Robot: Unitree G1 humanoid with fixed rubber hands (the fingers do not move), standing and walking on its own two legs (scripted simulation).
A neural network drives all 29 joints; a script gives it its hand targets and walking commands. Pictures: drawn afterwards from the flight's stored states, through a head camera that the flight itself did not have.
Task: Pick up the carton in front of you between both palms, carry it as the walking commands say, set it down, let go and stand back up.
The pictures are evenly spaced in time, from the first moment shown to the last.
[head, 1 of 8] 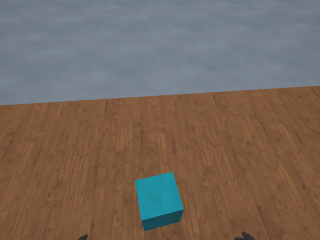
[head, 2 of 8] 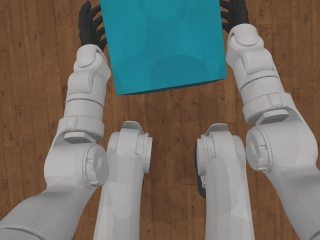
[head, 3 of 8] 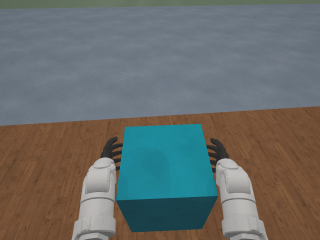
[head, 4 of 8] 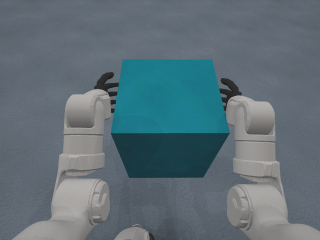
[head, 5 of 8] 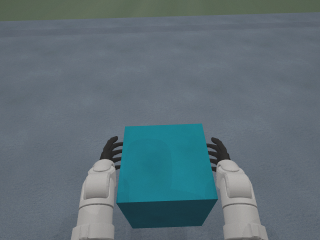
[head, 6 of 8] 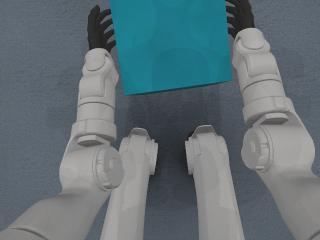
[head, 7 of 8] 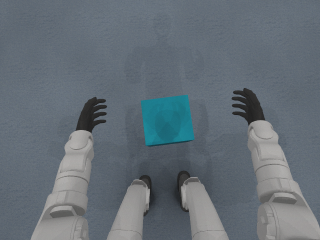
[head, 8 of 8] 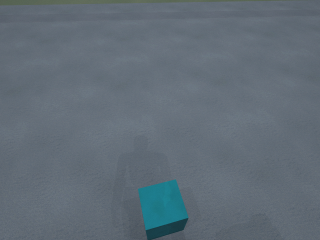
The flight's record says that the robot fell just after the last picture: no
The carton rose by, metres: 0.69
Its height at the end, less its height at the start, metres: -0.13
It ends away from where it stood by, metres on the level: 2.42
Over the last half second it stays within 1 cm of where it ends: yes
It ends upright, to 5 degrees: yes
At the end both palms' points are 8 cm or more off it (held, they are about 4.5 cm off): yes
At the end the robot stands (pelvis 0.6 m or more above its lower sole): yes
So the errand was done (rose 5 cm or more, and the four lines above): yes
